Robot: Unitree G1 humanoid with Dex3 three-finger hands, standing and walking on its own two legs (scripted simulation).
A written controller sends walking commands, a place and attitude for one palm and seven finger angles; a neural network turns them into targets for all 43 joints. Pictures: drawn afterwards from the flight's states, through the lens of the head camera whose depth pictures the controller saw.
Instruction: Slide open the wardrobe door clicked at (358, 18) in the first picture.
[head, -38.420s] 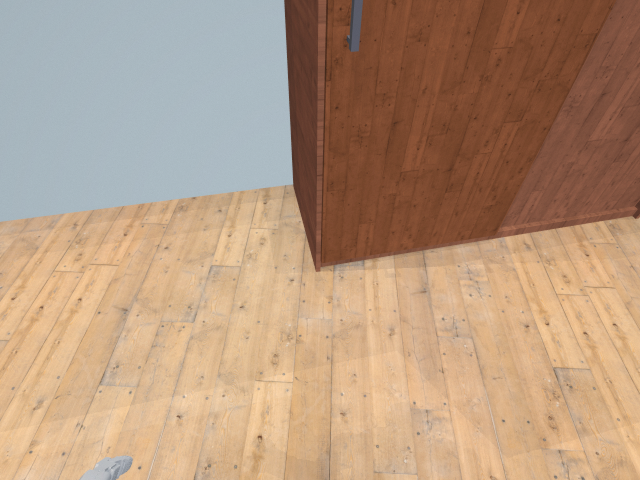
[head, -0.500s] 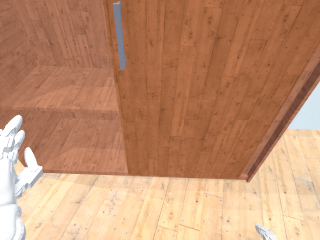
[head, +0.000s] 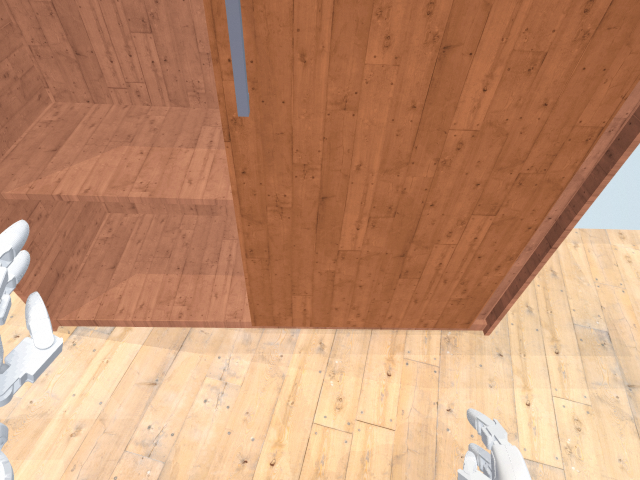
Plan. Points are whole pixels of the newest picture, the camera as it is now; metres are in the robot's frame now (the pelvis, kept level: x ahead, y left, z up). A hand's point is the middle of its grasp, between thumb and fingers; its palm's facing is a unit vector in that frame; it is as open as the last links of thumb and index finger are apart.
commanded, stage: stop stepping back and stand still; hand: left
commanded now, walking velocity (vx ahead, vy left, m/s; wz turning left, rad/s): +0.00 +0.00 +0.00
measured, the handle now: (239, 46) +0.68 +0.20 +0.22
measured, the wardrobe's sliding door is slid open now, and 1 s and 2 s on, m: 0.67 0.67 0.67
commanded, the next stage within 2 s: let the arm hang, fingers relaxed in 0.30 s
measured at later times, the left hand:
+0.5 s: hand (109, 389) +0.20 +0.26 +0.02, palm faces +0.19 -0.87 -0.46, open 7.4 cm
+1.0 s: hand out of the picture -0.05 +0.20 -0.18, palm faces +0.04 -0.97 -0.23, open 7.3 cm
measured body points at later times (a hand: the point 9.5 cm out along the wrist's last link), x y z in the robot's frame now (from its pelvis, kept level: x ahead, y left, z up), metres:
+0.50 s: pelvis -0.01 +0.00 -0.01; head +0.00 -0.01 +0.44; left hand +0.19 +0.31 +0.05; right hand +0.16 -0.25 -0.11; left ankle +0.04 +0.10 -0.74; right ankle -0.02 -0.14 -0.74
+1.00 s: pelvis -0.02 -0.01 +0.00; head +0.01 +0.00 +0.45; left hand -0.05 +0.25 -0.16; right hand +0.01 -0.25 -0.15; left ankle +0.04 +0.10 -0.74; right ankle -0.02 -0.14 -0.74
